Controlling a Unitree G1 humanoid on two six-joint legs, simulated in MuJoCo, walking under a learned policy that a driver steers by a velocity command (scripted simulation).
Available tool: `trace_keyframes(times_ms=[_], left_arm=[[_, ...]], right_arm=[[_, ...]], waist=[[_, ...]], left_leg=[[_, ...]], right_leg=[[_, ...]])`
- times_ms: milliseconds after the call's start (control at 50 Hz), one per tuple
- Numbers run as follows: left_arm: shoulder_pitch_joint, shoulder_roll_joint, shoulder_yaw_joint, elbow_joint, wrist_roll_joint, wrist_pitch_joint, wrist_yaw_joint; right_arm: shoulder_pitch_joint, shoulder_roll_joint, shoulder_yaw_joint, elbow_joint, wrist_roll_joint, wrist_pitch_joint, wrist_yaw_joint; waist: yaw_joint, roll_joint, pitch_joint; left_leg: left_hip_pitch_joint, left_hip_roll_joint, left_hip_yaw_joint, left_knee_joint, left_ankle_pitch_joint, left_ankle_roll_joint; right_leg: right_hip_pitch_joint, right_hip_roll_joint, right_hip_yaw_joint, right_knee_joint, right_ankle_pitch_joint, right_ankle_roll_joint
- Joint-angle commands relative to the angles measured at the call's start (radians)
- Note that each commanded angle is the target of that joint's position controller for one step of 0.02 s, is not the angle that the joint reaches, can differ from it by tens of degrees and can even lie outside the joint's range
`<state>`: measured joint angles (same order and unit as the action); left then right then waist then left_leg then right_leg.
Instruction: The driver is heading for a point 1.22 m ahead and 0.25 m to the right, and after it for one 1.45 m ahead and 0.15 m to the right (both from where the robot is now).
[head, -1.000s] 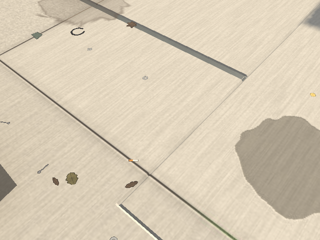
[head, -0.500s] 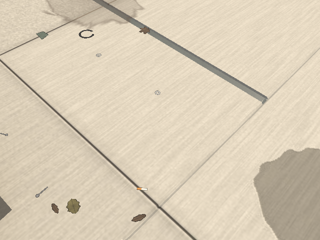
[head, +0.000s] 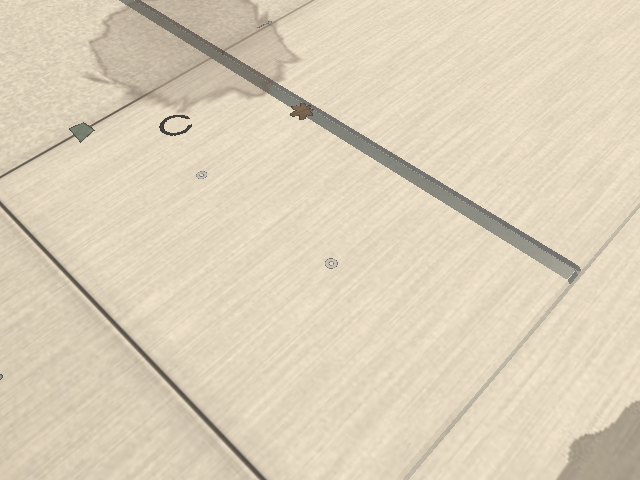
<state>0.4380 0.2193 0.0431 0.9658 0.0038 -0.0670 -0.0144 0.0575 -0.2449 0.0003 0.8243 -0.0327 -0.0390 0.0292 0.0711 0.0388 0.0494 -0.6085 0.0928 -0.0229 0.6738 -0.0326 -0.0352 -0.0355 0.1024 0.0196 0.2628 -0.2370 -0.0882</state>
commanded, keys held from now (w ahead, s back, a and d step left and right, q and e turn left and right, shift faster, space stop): w+e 0.62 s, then w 0.26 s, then w+q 0.12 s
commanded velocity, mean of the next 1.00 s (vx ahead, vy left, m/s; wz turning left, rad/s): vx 0.50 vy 0.00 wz -0.42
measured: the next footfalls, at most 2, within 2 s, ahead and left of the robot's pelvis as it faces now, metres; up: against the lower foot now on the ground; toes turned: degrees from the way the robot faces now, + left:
left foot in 0.12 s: +0.25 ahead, +0.13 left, +0.00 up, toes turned -5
right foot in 0.66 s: +0.45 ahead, -0.15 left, +0.00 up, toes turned -28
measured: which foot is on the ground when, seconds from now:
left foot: up 0.00-0.10, down 0.12-0.64, up 0.66-1.00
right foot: down 0.00-0.12, up 0.14-0.64, down 0.66-1.00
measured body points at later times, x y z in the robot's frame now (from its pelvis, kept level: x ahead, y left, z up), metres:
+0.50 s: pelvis +0.26 +0.02 +0.00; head +0.29 +0.02 +0.45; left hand +0.50 +0.21 -0.11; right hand +0.18 -0.23 -0.13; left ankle +0.21 +0.13 -0.74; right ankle +0.35 -0.14 -0.69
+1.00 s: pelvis +0.50 -0.12 +0.00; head +0.51 -0.14 +0.45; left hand +0.62 +0.12 -0.13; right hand +0.49 -0.40 -0.13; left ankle +0.70 -0.04 -0.68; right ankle +0.42 -0.13 -0.74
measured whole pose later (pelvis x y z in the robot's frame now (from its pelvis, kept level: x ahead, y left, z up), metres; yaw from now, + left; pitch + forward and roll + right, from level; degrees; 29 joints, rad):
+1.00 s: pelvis +0.50 -0.12 +0.00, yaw -27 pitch +0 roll -1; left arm 0.38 0.23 0.04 0.92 0.01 -0.07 -0.01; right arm 0.18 -0.25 -0.04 0.83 -0.03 -0.02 0.03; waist 0.03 0.05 0.04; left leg -0.66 0.12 0.01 0.87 -0.07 0.00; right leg 0.01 0.13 -0.04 0.19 -0.21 -0.12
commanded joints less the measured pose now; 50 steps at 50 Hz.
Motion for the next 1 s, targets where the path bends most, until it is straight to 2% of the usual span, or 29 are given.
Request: trace_keyframes(times_ms=[20,80,100,120,140,160,180,200,220,240,260,320,420,480,540,560,600,620,640,660,680,700,720,740,760,780,820,880,1000], left_arm=[[0.030,0.175,0.041,-0.047,0.007,-0.006,0.009],[-0.023,0.205,0.053,-0.070,0.014,0.001,0.020],[-0.045,0.212,0.056,-0.078,0.012,0.000,0.018],[-0.047,0.189,0.052,-0.085,0.006,-0.005,0.012],[-0.032,0.106,0.032,-0.132,-0.019,-0.010,0.008],[0.054,0.075,0.026,-0.159,-0.027,-0.004,0.009],[0.031,0.150,0.040,-0.120,0.000,0.016,0.017],[-0.027,0.148,0.043,-0.121,0.007,0.019,0.007],[-0.055,0.125,0.040,-0.128,0.008,0.022,-0.001],[-0.072,0.122,0.042,-0.132,0.022,0.032,-0.009],[-0.072,0.114,0.041,-0.134,0.030,0.045,-0.018],[-0.139,0.097,0.037,-0.168,0.029,0.067,-0.033],[-0.309,0.084,0.023,-0.234,0.029,0.069,-0.053],[-0.411,0.067,0.007,-0.272,0.030,0.064,-0.064],[-0.472,0.076,0.005,-0.303,0.036,0.063,-0.069],[-0.477,0.081,0.006,-0.308,0.038,0.063,-0.067],[-0.433,0.096,0.014,-0.303,0.042,0.063,-0.058],[-0.356,0.111,0.023,-0.283,0.042,0.058,-0.051],[-0.214,0.129,0.037,-0.238,0.049,0.048,-0.041],[-0.043,0.195,0.064,-0.186,0.061,0.041,-0.023],[-0.067,0.314,0.087,-0.200,0.050,0.041,-0.008],[-0.004,0.301,0.086,-0.211,0.023,0.054,0.003],[-0.065,0.264,0.077,-0.187,0.019,0.056,0.014],[-0.117,0.202,0.060,-0.183,0.012,0.047,0.016],[-0.161,0.164,0.047,-0.180,0.012,0.036,0.016],[-0.189,0.136,0.037,-0.178,0.007,0.026,0.015],[-0.168,0.127,0.030,-0.158,0.002,0.001,0.009],[-0.114,0.153,0.035,-0.124,-0.002,-0.013,0.006],[-0.036,0.135,0.023,-0.079,0.009,-0.024,0.010]], right_arm=[[-0.116,-0.076,-0.013,-0.098,0.009,-0.018,-0.006],[-0.035,-0.115,-0.028,-0.092,0.012,-0.034,-0.014],[0.067,-0.133,-0.038,-0.063,0.010,-0.044,-0.021],[0.207,-0.177,-0.056,-0.028,-0.006,-0.060,-0.034],[0.352,-0.265,-0.077,-0.032,-0.034,-0.064,-0.051],[0.323,-0.318,-0.095,-0.029,-0.029,-0.044,-0.048],[0.252,-0.209,-0.075,-0.046,-0.016,-0.033,-0.044],[0.191,-0.130,-0.057,-0.058,-0.007,-0.035,-0.040],[0.163,-0.103,-0.050,-0.057,-0.008,-0.040,-0.038],[0.172,-0.092,-0.047,-0.047,-0.003,-0.046,-0.041],[0.180,-0.088,-0.046,-0.036,0.002,-0.053,-0.041],[0.223,-0.099,-0.054,-0.012,0.016,-0.076,-0.036],[0.272,-0.100,-0.061,0.017,0.011,-0.075,-0.034],[0.294,-0.121,-0.068,0.030,0.011,-0.072,-0.037],[0.340,-0.144,-0.076,0.052,0.011,-0.060,-0.044],[0.349,-0.150,-0.077,0.059,0.010,-0.053,-0.046],[0.355,-0.179,-0.084,0.068,0.008,-0.037,-0.052],[0.357,-0.196,-0.088,0.070,0.008,-0.027,-0.053],[0.356,-0.200,-0.087,0.068,0.013,-0.018,-0.053],[0.357,-0.172,-0.078,0.046,0.010,-0.017,-0.050],[0.405,-0.035,-0.048,-0.026,0.017,-0.023,-0.025],[0.291,-0.135,-0.068,-0.042,0.012,-0.031,-0.024],[0.225,-0.127,-0.066,-0.057,0.027,-0.039,-0.021],[0.233,-0.114,-0.059,-0.045,0.029,-0.049,-0.023],[0.250,-0.107,-0.059,-0.024,0.017,-0.043,-0.023],[0.290,-0.101,-0.058,-0.010,0.000,-0.026,-0.020],[0.311,-0.087,-0.058,0.004,-0.011,0.004,-0.011],[0.228,-0.070,-0.058,-0.017,-0.009,0.018,0.000],[0.052,-0.056,-0.050,-0.055,0.012,0.012,0.008]], waist=[[0.000,-0.112,0.007],[-0.053,-0.126,-0.019],[-0.101,-0.107,-0.062],[-0.157,-0.037,-0.149],[-0.197,0.102,-0.317],[-0.130,0.294,-0.353],[-0.107,0.112,-0.221],[-0.099,0.018,-0.117],[-0.084,0.020,-0.076],[-0.076,0.055,-0.055],[-0.065,0.074,-0.048],[-0.058,0.059,-0.046],[-0.079,0.043,0.004],[-0.103,0.044,0.027],[-0.118,0.041,0.041],[-0.116,0.042,0.039],[-0.089,0.062,-0.001],[-0.053,0.064,-0.050],[0.008,0.039,-0.130],[0.078,-0.047,-0.238],[-0.005,-0.295,-0.321],[0.068,-0.142,-0.363],[0.036,-0.100,-0.209],[-0.006,-0.059,-0.120],[-0.049,-0.038,-0.078],[-0.084,-0.050,-0.072],[-0.102,-0.054,-0.076],[-0.089,-0.064,-0.024],[-0.033,-0.086,0.028]], left_leg=[[0.063,-0.052,0.033,-0.065,0.017,-0.004],[0.214,-0.076,0.013,-0.153,-0.093,0.027],[0.349,-0.095,0.022,-0.206,-0.112,0.045],[0.546,-0.041,-0.026,-0.252,-0.131,0.078],[0.797,0.228,-0.315,-0.297,-0.359,0.137],[0.879,0.378,-0.696,-0.425,-0.431,0.223],[0.767,0.334,-0.625,-0.421,-0.518,0.220],[0.648,0.279,-0.460,-0.432,-0.438,0.198],[0.573,0.234,-0.331,-0.456,-0.293,0.176],[0.533,0.202,-0.241,-0.469,-0.192,0.163],[0.510,0.177,-0.173,-0.479,-0.115,0.154],[0.518,0.176,-0.064,-0.500,0.053,0.170],[0.541,0.153,0.089,-0.528,0.121,0.177],[0.552,0.153,0.159,-0.527,0.143,0.167],[0.632,0.180,0.202,-0.491,0.225,0.155],[0.661,0.185,0.219,-0.458,0.301,0.149],[0.703,0.188,0.259,-0.316,0.611,0.135],[0.712,0.187,0.270,-0.180,0.726,0.134],[0.645,0.176,0.285,0.019,0.684,0.121],[0.440,0.148,0.289,0.300,0.394,0.093],[-0.016,-0.031,0.247,0.646,-0.521,0.033],[-0.105,-0.076,0.044,0.739,-0.492,0.032],[-0.161,-0.015,0.021,0.718,-0.364,0.045],[-0.102,0.017,0.022,0.623,-0.296,0.052],[-0.031,0.040,0.016,0.549,-0.276,0.051],[0.042,0.046,0.013,0.508,-0.268,0.045],[0.087,0.039,0.026,0.459,-0.259,0.036],[0.006,0.043,0.041,0.360,-0.157,0.024],[-0.077,0.007,0.046,0.131,0.036,0.047]], right_leg=[[-0.048,-0.250,0.193,-0.019,0.388,-0.121],[-0.043,-0.268,0.245,0.075,0.439,-0.087],[-0.065,-0.244,0.237,0.180,0.484,-0.071],[-0.133,-0.174,0.188,0.385,0.433,-0.049],[-0.312,-0.086,0.100,0.686,0.141,-0.016],[-0.565,0.008,0.028,0.872,-0.336,-0.008],[-0.625,-0.078,0.063,0.965,-0.261,-0.019],[-0.617,-0.113,0.065,0.950,-0.163,-0.014],[-0.589,-0.142,0.057,0.917,-0.106,-0.003],[-0.573,-0.160,0.049,0.897,-0.085,0.010],[-0.559,-0.168,0.042,0.894,-0.066,0.023],[-0.607,-0.177,0.027,0.894,-0.002,0.043],[-0.685,-0.188,-0.012,0.716,0.154,0.063],[-0.625,-0.180,-0.067,0.530,0.221,0.047],[-0.590,-0.162,-0.118,0.426,0.158,0.008],[-0.571,-0.147,-0.134,0.401,0.119,-0.009],[-0.471,-0.083,-0.175,0.369,0.012,-0.051],[-0.383,-0.042,-0.184,0.348,-0.032,-0.077],[-0.193,-0.008,-0.170,0.274,-0.005,-0.106],[0.079,-0.114,0.001,0.222,-0.069,-0.151],[0.390,-0.442,0.530,0.159,-0.073,-0.280],[0.374,-0.481,0.707,0.030,-0.022,-0.302],[0.272,-0.450,0.503,0.029,0.087,-0.271],[0.121,-0.403,0.391,0.017,0.227,-0.233],[0.023,-0.348,0.299,0.001,0.320,-0.192],[-0.044,-0.313,0.235,-0.022,0.375,-0.174],[-0.081,-0.284,0.182,-0.052,0.449,-0.169],[-0.077,-0.261,0.135,-0.103,0.430,-0.152],[0.023,-0.254,0.016,-0.141,0.469,-0.076]])
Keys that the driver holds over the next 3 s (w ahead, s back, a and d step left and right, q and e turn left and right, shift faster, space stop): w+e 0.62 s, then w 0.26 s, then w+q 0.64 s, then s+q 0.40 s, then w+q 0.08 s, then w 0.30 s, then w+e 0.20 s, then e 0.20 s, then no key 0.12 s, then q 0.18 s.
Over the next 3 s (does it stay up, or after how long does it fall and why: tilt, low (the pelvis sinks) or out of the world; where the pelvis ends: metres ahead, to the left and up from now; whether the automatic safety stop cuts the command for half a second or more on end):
stays up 1.15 -0.25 0.00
